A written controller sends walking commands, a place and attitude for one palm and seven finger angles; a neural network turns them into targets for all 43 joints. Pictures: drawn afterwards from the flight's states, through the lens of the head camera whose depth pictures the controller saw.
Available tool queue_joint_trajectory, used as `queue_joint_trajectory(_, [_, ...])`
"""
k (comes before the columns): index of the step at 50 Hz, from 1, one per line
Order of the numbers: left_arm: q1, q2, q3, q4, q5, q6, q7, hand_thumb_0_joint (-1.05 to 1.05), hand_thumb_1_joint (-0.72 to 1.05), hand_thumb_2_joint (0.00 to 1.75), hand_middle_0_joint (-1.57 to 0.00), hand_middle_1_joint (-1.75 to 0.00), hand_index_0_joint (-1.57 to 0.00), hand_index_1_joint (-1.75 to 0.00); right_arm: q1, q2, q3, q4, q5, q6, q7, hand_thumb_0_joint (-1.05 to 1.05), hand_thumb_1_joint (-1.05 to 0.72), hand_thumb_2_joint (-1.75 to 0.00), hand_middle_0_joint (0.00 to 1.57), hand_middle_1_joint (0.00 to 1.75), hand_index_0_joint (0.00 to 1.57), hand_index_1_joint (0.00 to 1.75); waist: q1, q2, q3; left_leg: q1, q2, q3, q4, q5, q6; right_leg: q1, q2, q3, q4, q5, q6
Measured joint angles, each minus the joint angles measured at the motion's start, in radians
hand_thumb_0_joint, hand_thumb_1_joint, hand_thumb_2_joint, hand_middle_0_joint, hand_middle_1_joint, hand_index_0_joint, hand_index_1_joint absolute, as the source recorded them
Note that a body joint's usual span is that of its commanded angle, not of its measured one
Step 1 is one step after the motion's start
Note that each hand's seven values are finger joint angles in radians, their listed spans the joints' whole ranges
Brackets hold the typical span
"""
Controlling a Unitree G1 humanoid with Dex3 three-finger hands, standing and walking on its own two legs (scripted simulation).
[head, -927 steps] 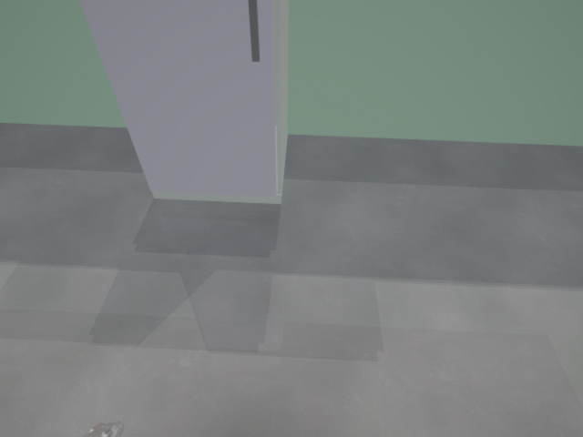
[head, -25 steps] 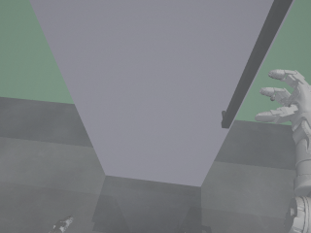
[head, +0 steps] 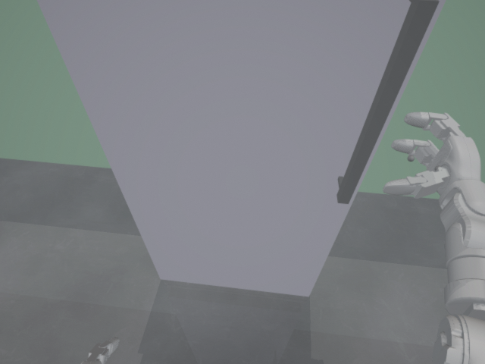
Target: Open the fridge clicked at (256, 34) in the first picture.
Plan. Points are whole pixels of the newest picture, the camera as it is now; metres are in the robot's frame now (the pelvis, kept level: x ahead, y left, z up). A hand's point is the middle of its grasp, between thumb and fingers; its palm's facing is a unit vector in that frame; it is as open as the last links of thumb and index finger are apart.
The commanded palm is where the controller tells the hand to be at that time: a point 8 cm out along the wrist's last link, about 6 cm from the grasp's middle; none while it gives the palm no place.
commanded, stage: move the hooked fingers beside the handle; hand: right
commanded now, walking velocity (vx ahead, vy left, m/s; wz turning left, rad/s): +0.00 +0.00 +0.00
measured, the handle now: (370, 119) +0.49 -0.17 +0.18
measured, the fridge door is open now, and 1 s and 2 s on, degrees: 0 0 0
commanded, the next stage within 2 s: feel for the door with the fingertips in 0.36 s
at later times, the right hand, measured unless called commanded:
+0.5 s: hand (408, 158) +0.42 -0.22 +0.16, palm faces +0.08 +1.00 -0.02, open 14.0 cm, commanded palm +0.40 -0.27 +0.16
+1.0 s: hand (387, 152) +0.44 -0.19 +0.16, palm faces +0.09 +1.00 -0.01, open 14.0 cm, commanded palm +0.41 -0.24 +0.16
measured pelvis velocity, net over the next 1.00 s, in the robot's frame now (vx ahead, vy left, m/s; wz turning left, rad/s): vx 0.00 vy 0.01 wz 0.01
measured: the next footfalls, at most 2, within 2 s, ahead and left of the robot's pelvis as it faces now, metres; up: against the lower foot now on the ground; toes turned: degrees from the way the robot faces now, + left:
none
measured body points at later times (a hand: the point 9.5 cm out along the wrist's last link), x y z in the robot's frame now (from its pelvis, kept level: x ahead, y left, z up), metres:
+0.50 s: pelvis +0.00 +0.00 +0.00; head +0.01 +0.00 +0.45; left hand +0.09 +0.27 -0.10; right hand +0.41 -0.28 +0.16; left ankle +0.01 +0.11 -0.73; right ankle +0.00 -0.11 -0.73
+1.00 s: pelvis +0.00 +0.01 +0.00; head +0.01 +0.01 +0.45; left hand +0.10 +0.27 -0.10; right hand +0.43 -0.25 +0.16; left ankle +0.01 +0.11 -0.73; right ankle +0.00 -0.11 -0.73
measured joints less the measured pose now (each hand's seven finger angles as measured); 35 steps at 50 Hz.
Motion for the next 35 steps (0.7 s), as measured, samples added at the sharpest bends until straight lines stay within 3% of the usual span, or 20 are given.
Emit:
queue_joint_trajectory(5, [-0.034, -0.006, -0.012, -0.008, 0.002, 0.002, 0.002, 0.01, 0.9, 0.9, -0.21, -0.3, -0.2, -0.3, -0.027, 0.0, 0.008, 0.046, -0.011, 0.022, -0.017, -0.01, 0.5, -0.3, 0.3, 1.2, 0.3, 1.2, 0.001, 0.003, 0.002, 0.0, 0.004, 0.005, 0.004, -0.001, -0.001, -0.001, 0.004, 0.005, 0.001, 0.003, -0.001])
queue_joint_trajectory(12, [-0.041, -0.009, -0.014, -0.016, 0.006, -0.008, 0.001, 0.01, 0.9, 0.9, -0.21, -0.3, -0.2, -0.3, -0.062, -0.005, 0.018, 0.065, -0.016, -0.022, -0.016, -0.01, 0.5, -0.3, 0.3, 1.2, 0.3, 1.2, -0.004, 0.008, 0.011, -0.009, 0.004, 0.008, 0.006, 0.003, 0.001, -0.012, 0.004, 0.008, 0.003, 0.008, 0.0])
queue_joint_trajectory(20, [-0.018, 0.001, -0.013, -0.009, 0.003, 0.004, -0.001, 0.01, 0.9, 0.9, -0.21, -0.3, -0.2, -0.3, -0.065, -0.019, 0.008, 0.108, -0.014, -0.004, -0.005, -0.01, 0.5, -0.3, 0.3, 1.2, 0.3, 1.2, 0.006, 0.005, 0.004, -0.016, 0.004, 0.008, 0.012, -0.002, 0.002, -0.016, 0.004, 0.008, 0.005, 0.005, 0.001])
queue_joint_trajectory(28, [0.006, 0.006, -0.004, 0.01, 0.002, 0.0, 0.002, 0.01, 0.9, 0.9, -0.21, -0.3, -0.2, -0.3, -0.07, -0.021, 0.008, 0.103, -0.009, -0.036, -0.004, -0.01, 0.5, -0.3, 0.3, 1.2, 0.3, 1.2, 0.01, 0.006, 0.014, -0.021, -0.001, 0.009, 0.013, -0.002, 0.005, -0.024, -0.001, 0.01, 0.011, 0.002, 0.004])
queue_joint_trajectory(35, [0.013, 0.007, 0.004, 0.017, 0.005, -0.003, -0.004, 0.01, 0.9, 0.9, -0.21, -0.3, -0.2, -0.3, -0.081, 0.014, 0.029, 0.09, -0.009, -0.021, -0.028, -0.01, 0.5, -0.3, 0.3, 1.2, 0.3, 1.2, 0.014, -0.001, 0.009, -0.026, -0.002, 0.007, 0.01, -0.002, 0.005, -0.027, -0.002, 0.009, 0.008, 0.003, 0.004])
